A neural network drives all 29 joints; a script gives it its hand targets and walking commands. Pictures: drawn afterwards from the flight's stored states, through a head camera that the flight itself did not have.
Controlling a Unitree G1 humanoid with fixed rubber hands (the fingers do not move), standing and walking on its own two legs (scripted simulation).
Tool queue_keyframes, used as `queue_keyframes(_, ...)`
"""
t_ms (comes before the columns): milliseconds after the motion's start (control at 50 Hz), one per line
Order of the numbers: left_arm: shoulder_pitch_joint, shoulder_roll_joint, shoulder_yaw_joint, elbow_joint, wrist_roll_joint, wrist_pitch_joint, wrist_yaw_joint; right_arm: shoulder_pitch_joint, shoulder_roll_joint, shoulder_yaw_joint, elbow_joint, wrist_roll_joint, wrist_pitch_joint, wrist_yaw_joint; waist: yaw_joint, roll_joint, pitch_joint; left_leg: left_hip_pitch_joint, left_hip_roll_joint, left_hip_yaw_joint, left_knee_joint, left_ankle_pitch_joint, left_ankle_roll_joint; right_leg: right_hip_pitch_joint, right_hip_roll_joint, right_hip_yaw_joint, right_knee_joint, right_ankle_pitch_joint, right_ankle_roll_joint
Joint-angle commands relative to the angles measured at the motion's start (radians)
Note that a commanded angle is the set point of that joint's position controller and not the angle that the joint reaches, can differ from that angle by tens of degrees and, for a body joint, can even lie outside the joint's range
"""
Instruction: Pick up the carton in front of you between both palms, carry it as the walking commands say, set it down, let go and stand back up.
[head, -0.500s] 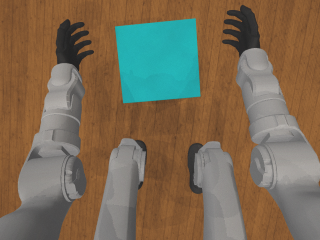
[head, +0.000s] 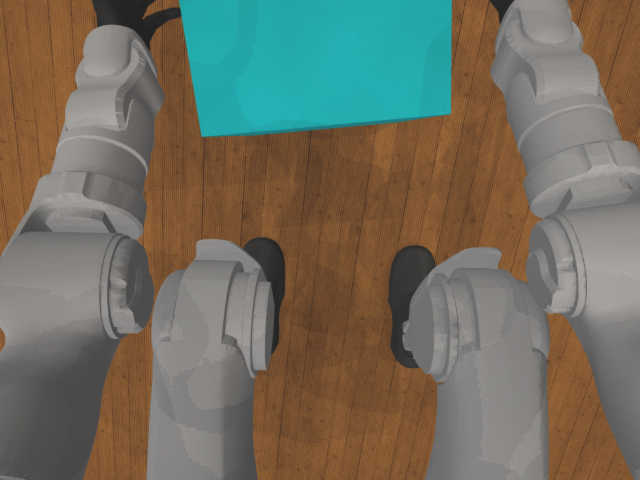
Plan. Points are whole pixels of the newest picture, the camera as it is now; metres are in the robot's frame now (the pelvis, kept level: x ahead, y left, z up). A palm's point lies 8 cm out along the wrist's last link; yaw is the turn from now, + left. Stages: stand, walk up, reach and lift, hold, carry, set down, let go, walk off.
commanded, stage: reach and lift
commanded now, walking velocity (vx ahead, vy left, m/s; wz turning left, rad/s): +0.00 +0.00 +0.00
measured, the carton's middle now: (317, 31) +0.53 +0.04 -0.25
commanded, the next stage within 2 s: none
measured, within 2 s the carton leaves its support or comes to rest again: leaves its support in 0.74 s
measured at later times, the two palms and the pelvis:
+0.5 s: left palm (151, 19) +0.52 +0.18 -0.18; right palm out of the picture +0.54 -0.12 -0.18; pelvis +0.00 +0.00 +0.00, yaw +0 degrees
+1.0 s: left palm out of the picture +0.50 +0.18 -0.06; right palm out of the picture +0.53 -0.12 -0.06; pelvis +0.00 +0.00 +0.02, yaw +0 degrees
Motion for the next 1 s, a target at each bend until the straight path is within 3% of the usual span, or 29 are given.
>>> queue_keyframes(0,-0.217,0.143,-0.008,-0.107,-0.013,-0.034,0.007,-0.258,-0.092,0.003,-0.141,0.013,-0.033,-0.005,0.04,-0.071,-1.314,0.635,0.004,0.049,-0.139,0.418,-0.021,0.615,-0.007,-0.068,-0.119,0.345,-0.005)
queue_keyframes(60,-0.175,0.123,-0.017,-0.118,-0.018,-0.034,0.013,-0.216,-0.079,0.015,-0.163,0.024,-0.033,-0.009,0.046,-0.067,-1.362,0.673,-0.005,0.055,-0.136,0.451,-0.02,0.638,0.001,-0.076,-0.114,0.368,-0.004)
queue_keyframes(160,-0.15,0.093,-0.013,-0.081,-0.005,-0.027,0.008,-0.169,-0.056,-0.009,-0.104,0.005,-0.025,-0.007,0.027,-0.056,-1.218,0.59,-0.004,0.049,-0.151,0.36,-0.019,0.538,-0.002,-0.072,-0.135,0.285,-0.01)
queue_keyframes(240,-0.187,0.084,-0.013,-0.086,0.003,-0.029,0.005,-0.19,-0.055,-0.021,-0.083,-0.007,-0.032,-0.006,0.019,-0.044,-1.182,0.552,-0.001,0.049,-0.16,0.323,-0.022,0.525,-0.003,-0.064,-0.145,0.263,-0.015)
queue_keyframes(420,-0.305,-0.048,-0.071,-0.076,0.006,-0.03,0.007,-0.301,0.092,0.032,-0.078,-0.013,-0.035,-0.014,0.034,-0.063,-1.17,0.57,-0.023,0.059,-0.174,0.27,-0.017,0.578,0.02,-0.069,-0.169,0.218,-0.015)
queue_keyframes(440,-0.328,-0.119,-0.093,-0.075,0.005,-0.028,-0.006,-0.329,0.144,0.048,-0.086,-0.021,-0.036,-0.006,0.02,-0.061,-1.163,0.572,-0.028,0.058,-0.173,0.264,-0.014,0.582,0.027,-0.068,-0.171,0.214,-0.02)
queue_keyframes(480,-0.442,-0.364,-0.162,-0.087,-0.005,-0.026,-0.053,-0.431,0.401,0.113,-0.073,-0.017,-0.032,0.039,0.018,-0.065,-1.163,0.56,-0.045,0.054,-0.168,0.278,-0.013,0.568,0.045,-0.066,-0.162,0.226,-0.028)
queue_keyframes(540,-0.594,-0.73,-0.2,-0.119,0.039,0.015,-0.159,-0.54,0.792,0.131,-0.076,-0.061,0.002,0.147,0.022,-0.074,-1.109,0.525,-0.074,0.062,-0.147,0.243,-0.007,0.526,0.074,-0.076,-0.147,0.209,-0.031)
queue_keyframes(620,-0.624,-0.923,-0.187,-0.204,0.079,0.068,-0.247,-0.53,0.999,0.079,-0.138,-0.112,0.045,0.225,0.027,-0.076,-1.125,0.506,-0.089,0.09,-0.127,0.28,0.005,0.486,0.097,-0.106,-0.13,0.238,-0.038)
queue_keyframes(680,-0.637,-1.006,-0.226,-0.301,0.056,0.089,-0.267,-0.538,1.096,0.117,-0.221,-0.078,0.061,0.24,0.041,-0.072,-1.265,0.57,-0.095,0.101,-0.113,0.38,0.005,0.538,0.103,-0.113,-0.113,0.33,-0.041)
queue_keyframes(800,-0.616,-1.14,-0.335,-0.535,-0.002,0.152,-0.256,-0.574,1.258,0.242,-0.481,-0.018,0.109,0.211,0.058,-0.065,-1.766,0.808,-0.111,0.12,-0.119,0.557,-0.005,0.782,0.122,-0.132,-0.122,0.497,-0.029)
queue_keyframes(880,-0.54,-1.233,-0.368,-0.599,0.037,0.215,-0.253,-0.476,1.332,0.25,-0.534,-0.067,0.167,0.205,0.03,-0.047,-1.795,0.807,-0.13,0.127,-0.192,0.46,-0.016,0.772,0.14,-0.141,-0.194,0.405,-0.027)
queue_keyframes(980,-0.406,-1.29,-0.254,-0.436,0.171,0.291,-0.283,-0.333,1.371,0.114,-0.369,-0.193,0.241,0.238,0.014,-0.032,-1.452,0.647,-0.132,0.125,-0.324,0.198,-0.011,0.587,0.139,-0.142,-0.331,0.151,-0.031)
